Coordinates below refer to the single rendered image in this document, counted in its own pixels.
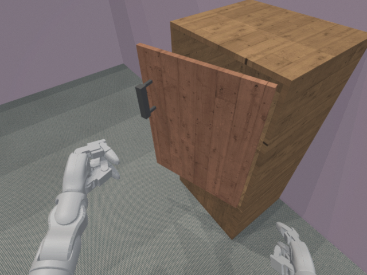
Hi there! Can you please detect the cupboard door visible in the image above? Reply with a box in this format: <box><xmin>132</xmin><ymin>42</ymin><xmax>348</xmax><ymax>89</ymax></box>
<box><xmin>136</xmin><ymin>43</ymin><xmax>278</xmax><ymax>208</ymax></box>

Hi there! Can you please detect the left robot forearm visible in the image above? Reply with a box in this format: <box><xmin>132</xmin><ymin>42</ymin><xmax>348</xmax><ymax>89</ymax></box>
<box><xmin>28</xmin><ymin>191</ymin><xmax>88</xmax><ymax>275</ymax></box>

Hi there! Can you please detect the robot left hand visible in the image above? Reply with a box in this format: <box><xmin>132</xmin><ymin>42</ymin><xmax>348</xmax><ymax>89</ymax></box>
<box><xmin>62</xmin><ymin>139</ymin><xmax>120</xmax><ymax>196</ymax></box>

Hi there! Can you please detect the handle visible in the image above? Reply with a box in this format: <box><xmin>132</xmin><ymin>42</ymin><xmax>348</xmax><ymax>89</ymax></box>
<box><xmin>135</xmin><ymin>79</ymin><xmax>156</xmax><ymax>119</ymax></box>

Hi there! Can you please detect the robot right hand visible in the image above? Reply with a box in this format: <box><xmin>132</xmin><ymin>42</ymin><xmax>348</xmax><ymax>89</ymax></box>
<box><xmin>270</xmin><ymin>222</ymin><xmax>316</xmax><ymax>275</ymax></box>

